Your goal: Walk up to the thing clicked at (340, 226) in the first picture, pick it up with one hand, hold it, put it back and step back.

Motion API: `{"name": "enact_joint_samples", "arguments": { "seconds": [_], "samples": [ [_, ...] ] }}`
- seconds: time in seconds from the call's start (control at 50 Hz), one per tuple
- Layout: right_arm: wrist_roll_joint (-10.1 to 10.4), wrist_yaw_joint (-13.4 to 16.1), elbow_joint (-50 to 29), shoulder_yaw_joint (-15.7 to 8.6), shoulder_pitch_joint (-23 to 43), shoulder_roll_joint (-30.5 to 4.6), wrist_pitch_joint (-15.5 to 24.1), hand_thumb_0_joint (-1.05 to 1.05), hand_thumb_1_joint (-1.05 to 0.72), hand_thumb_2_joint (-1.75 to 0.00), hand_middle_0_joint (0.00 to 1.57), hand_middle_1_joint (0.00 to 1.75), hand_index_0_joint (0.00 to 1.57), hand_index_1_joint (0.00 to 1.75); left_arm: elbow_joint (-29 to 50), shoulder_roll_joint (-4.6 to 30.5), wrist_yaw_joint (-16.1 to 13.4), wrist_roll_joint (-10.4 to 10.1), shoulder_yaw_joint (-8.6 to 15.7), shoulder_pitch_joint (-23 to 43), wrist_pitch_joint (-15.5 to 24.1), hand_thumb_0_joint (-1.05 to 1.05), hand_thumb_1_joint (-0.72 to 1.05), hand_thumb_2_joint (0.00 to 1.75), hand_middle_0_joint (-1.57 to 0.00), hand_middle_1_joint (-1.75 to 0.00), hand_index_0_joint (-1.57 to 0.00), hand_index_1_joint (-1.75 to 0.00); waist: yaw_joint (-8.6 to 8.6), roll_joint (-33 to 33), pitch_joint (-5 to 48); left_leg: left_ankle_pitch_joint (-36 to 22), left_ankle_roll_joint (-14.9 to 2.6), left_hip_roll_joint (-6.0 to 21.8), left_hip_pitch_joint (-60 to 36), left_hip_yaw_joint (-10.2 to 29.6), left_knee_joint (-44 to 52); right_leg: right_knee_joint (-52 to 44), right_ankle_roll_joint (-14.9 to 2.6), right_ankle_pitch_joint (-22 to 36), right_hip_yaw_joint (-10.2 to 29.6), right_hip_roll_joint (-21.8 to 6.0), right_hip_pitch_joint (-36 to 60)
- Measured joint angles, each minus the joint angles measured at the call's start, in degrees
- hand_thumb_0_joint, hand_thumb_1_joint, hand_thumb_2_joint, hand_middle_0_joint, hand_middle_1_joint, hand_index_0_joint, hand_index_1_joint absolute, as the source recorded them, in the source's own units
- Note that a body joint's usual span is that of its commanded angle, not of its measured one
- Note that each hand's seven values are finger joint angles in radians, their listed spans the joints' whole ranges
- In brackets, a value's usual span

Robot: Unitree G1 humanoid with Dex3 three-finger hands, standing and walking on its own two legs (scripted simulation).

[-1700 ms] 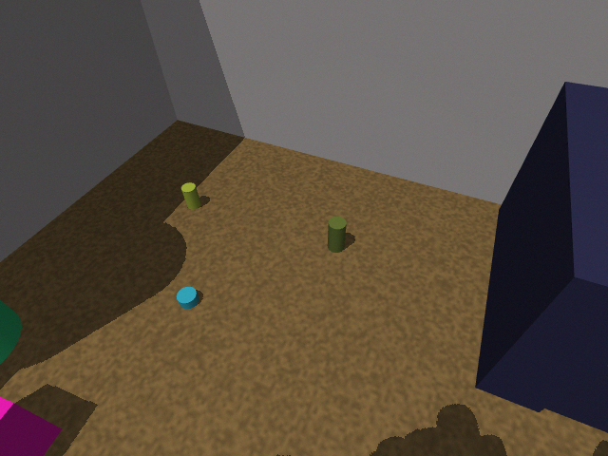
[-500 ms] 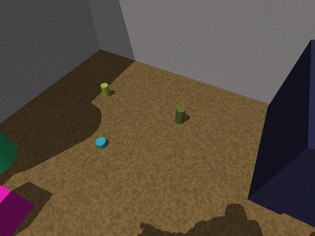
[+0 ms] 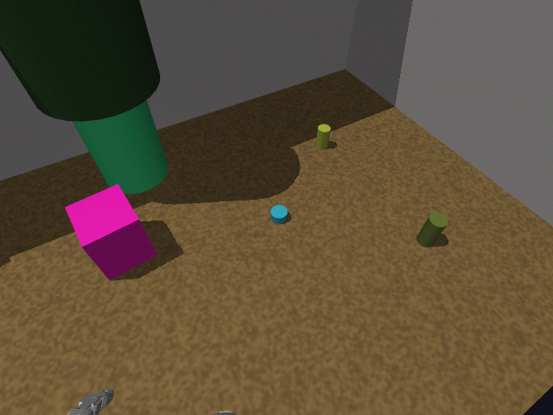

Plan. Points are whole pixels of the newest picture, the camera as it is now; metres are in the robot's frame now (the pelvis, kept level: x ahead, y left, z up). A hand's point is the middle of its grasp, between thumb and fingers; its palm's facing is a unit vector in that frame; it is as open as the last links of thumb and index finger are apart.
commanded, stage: walk up
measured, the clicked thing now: (431, 230) +0.89 -0.62 -0.69
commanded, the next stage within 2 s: none
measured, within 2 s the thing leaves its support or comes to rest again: neither
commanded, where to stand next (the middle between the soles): +0.09 +0.06 m, yaw +77 degrees
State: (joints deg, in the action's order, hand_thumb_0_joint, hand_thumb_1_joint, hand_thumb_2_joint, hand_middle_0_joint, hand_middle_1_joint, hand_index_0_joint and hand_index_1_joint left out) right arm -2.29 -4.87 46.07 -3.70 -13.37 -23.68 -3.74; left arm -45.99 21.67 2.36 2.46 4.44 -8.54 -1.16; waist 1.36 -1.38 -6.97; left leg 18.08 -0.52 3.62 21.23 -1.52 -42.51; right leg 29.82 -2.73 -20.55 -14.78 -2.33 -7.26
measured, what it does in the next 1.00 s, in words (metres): steps on the spot, turning left: left foot, then right foot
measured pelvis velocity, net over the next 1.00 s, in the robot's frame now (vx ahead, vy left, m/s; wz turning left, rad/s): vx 0.04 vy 0.00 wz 0.89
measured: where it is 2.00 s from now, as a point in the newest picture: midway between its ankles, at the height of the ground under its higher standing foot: outside the picture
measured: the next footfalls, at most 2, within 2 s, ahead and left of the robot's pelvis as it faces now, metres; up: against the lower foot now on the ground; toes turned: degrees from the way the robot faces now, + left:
left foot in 0.06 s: +0.06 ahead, +0.13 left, +0.00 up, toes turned +8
right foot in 0.42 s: +0.18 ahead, -0.09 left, +0.00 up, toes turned +23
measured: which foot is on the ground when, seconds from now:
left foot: up 0.00-0.04, down 0.06-0.44, up 0.46-0.86, down 0.88-1.00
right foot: down 0.00-0.10, up 0.12-0.40, down 0.42-0.88, up 0.90-1.00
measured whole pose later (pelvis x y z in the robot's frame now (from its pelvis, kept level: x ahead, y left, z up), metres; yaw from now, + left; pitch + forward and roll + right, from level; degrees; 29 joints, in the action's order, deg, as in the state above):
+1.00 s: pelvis +0.04 +0.00 -0.01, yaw +51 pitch -2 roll +0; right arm -1.4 -2.2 41.1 -3.4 -17.5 -22.6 -0.9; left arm -44.5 26.9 1.1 1.0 3.5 -15.0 -2.2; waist 0.1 -4.8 -5.9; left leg 20.5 -1.7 -2.5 18.4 2.4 -40.4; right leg 61.9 0.9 -31.0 -5.1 -7.9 -25.1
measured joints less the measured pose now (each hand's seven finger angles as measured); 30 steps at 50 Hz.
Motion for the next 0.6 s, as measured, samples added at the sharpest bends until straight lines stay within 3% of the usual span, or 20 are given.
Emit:
{"name": "enact_joint_samples", "arguments": {
  "seconds": [0.06,0.1,0.14,0.2,0.32,0.38,0.42,0.44,0.46,0.52,0.6],
  "samples": [
    [0.1,0.0,-1.3,-0.2,0.1,0.4,0.4,0.01,-0.91,-0.90,0.20,0.29,0.20,0.30,0.8,1.2,0.2,0.0,0.1,-1.0,-0.4,0.01,0.90,0.90,-0.21,-0.30,-0.20,-0.30,0.39,-1.5,0.2,0.4,-0.91,-0.8,-2.9,-1.9,5.2,5.3,0.70,-3.8,-3.0,-2.0,-1.6],
    [-0.2,0.5,-2.4,-0.2,0.9,1.6,0.9,0.01,-0.91,-0.90,0.20,0.29,0.20,0.30,0.6,2.6,0.0,-0.3,0.5,-1.8,-0.8,0.01,0.90,0.90,-0.21,-0.30,-0.20,-0.30,1.09,-5.2,-0.7,-0.3,-0.82,-3.8,-3.8,-3.0,5.7,11.9,1.45,-6.2,-1.7,-5.9,-3.8],
    [-0.3,1.1,-4.5,-0.3,0.7,1.5,1.7,0.01,-0.90,-0.90,0.20,0.29,0.20,0.30,0.0,2.2,-0.1,-0.5,0.5,-2.3,-1.7,0.01,0.90,0.90,-0.20,-0.30,-0.20,-0.30,0.15,-4.4,-1.1,0.2,-1.28,-4.6,-3.3,-1.1,4.5,21.7,3.17,-11.3,4.4,-3.6,-8.0],
    [0.4,2.2,-6.3,-0.1,-0.8,1.7,1.8,0.01,-0.90,-0.90,0.21,0.29,0.20,0.30,0.2,1.8,0.1,-0.6,-0.4,-2.2,-1.6,0.01,0.90,0.90,-0.20,-0.30,-0.20,-0.30,-1.31,-2.6,-1.3,-1.8,-1.56,-5.9,-4.6,3.6,7.7,28.8,3.57,-13.2,10.9,-0.4,-12.8],
    [-0.1,2.4,-8.7,0.3,-2.2,1.8,1.1,0.01,-0.90,-0.90,0.21,0.30,0.21,0.30,2.6,2.1,-0.6,-1.5,-0.3,-2.4,-0.5,0.01,0.90,0.90,-0.20,-0.30,-0.20,-0.30,-1.54,-0.4,-0.7,-3.2,-0.29,-7.8,-6.0,9.6,10.2,20.7,3.91,-8.2,15.5,-0.6,-16.5],
    [-0.8,2.0,-9.9,0.0,-2.0,1.6,0.7,0.01,-0.90,-0.90,0.21,0.30,0.21,0.30,3.6,2.2,-1.6,-2.1,0.0,-2.1,0.2,0.01,0.90,0.90,-0.20,-0.30,-0.20,-0.30,-1.94,0.9,-0.6,-2.7,0.71,-9.0,-4.7,13.0,8.4,14.7,3.24,-4.4,15.7,0.8,-15.6],
    [-0.7,1.7,-10.6,-0.2,-1.6,1.1,0.2,0.01,-0.90,-0.90,0.21,0.30,0.21,0.31,4.4,2.3,-2.1,-2.2,0.1,-2.4,1.0,0.01,0.90,0.90,-0.20,-0.30,-0.20,-0.30,-1.61,1.8,-0.1,-1.3,1.60,-10.0,-3.0,14.7,5.5,7.8,2.35,2.7,15.4,1.8,-13.3],
    [-0.4,1.8,-10.6,-0.5,-1.1,0.6,-0.1,0.01,-0.90,-0.90,0.21,0.30,0.21,0.31,4.6,2.0,-2.5,-1.9,0.2,-2.5,1.5,0.01,0.90,0.90,-0.20,-0.30,-0.20,-0.30,-1.30,3.0,-0.2,-0.4,1.16,-9.9,-1.8,15.2,2.8,7.3,1.95,6.3,14.5,2.2,-13.1],
    [-0.3,2.1,-10.2,-0.8,-0.4,0.2,-0.3,0.01,-0.90,-0.90,0.21,0.30,0.21,0.31,4.7,1.5,-2.8,-1.5,0.0,-2.5,1.7,0.01,0.90,0.90,-0.20,-0.30,-0.20,-0.30,-1.33,4.2,-0.4,2.7,0.93,-10.0,-0.1,15.0,-1.3,8.1,1.75,5.9,13.1,2.1,-13.1],
    [-0.4,2.2,-9.3,-1.3,-0.5,-0.4,-1.1,0.01,-0.90,-0.90,0.21,0.30,0.21,0.30,4.5,0.5,-2.9,-0.9,-0.7,-2.3,1.3,0.01,0.90,0.90,-0.20,-0.30,-0.20,-0.30,-0.98,5.2,-0.4,7.8,1.14,-9.8,5.1,9.8,-14.3,7.6,1.33,4.3,9.6,-0.4,-11.5],
    [-0.7,0.5,-8.4,-1.4,-1.3,-1.6,-1.0,0.01,-0.90,-0.90,0.21,0.29,0.20,0.30,4.2,0.1,-3.0,-0.7,-0.4,-3.9,1.9,0.01,0.90,0.90,-0.21,-0.30,-0.20,-0.30,0.00,4.6,0.0,3.4,1.41,-6.5,7.6,6.4,-22.1,4.3,1.34,5.3,7.1,-3.1,-9.5]
  ]
}}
